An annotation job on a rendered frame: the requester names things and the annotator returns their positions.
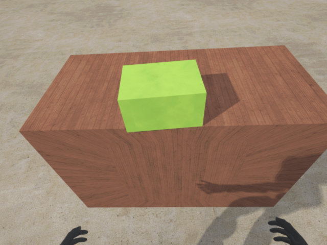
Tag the right robot hand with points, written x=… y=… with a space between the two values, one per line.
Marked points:
x=293 y=237

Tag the pedestal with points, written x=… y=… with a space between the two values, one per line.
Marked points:
x=264 y=125

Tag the left robot hand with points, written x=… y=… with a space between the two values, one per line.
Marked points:
x=69 y=239

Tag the carton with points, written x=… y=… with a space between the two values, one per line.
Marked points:
x=164 y=95

